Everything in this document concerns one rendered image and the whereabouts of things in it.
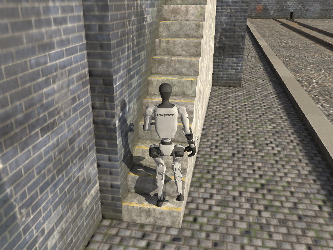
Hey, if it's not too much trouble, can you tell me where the stairs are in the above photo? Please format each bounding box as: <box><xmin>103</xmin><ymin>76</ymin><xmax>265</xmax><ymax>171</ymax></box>
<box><xmin>121</xmin><ymin>0</ymin><xmax>216</xmax><ymax>228</ymax></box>

